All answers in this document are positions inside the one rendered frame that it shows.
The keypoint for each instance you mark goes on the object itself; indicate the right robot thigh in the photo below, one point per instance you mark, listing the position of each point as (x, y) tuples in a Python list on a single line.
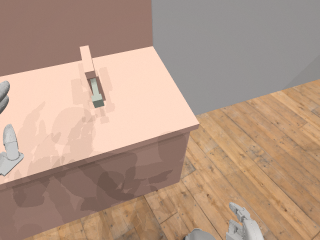
[(199, 235)]

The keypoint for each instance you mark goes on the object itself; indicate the robot left hand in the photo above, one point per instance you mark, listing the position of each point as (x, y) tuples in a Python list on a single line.
[(10, 158)]

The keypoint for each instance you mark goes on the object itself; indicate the counter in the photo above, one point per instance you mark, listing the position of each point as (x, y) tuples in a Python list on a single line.
[(78, 159)]

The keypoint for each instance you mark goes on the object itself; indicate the tap lever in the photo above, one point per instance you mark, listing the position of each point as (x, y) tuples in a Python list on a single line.
[(97, 99)]

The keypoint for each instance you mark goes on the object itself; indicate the robot right hand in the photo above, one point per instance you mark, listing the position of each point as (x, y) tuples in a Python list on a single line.
[(249, 229)]

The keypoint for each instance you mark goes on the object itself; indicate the right robot shin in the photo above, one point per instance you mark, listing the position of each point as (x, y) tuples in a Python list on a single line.
[(196, 229)]

